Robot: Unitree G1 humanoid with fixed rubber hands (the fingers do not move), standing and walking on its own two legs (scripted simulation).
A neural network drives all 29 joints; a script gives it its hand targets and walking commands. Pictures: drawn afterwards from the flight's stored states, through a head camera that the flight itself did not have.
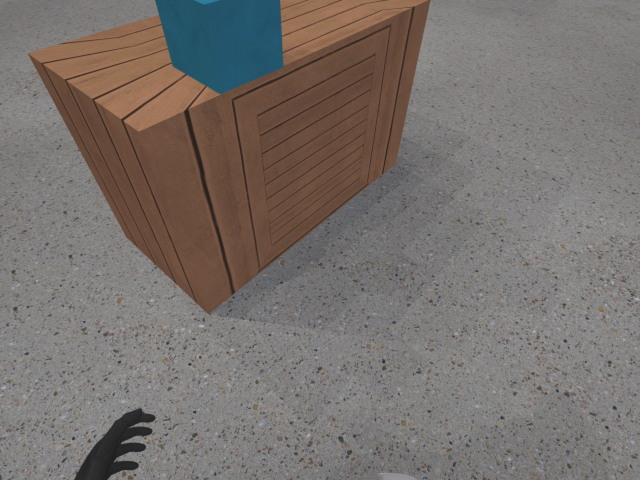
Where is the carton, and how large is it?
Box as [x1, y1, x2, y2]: [155, 0, 282, 93]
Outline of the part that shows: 155,0 173,66 217,92 224,92 282,67 279,0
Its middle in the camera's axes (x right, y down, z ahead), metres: -0.24 -0.53 +0.95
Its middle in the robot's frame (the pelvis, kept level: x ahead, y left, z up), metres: +1.09 +0.21 +0.10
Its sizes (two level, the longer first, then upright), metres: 0.207 0.205 0.192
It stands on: a pedestal, 0.75 m high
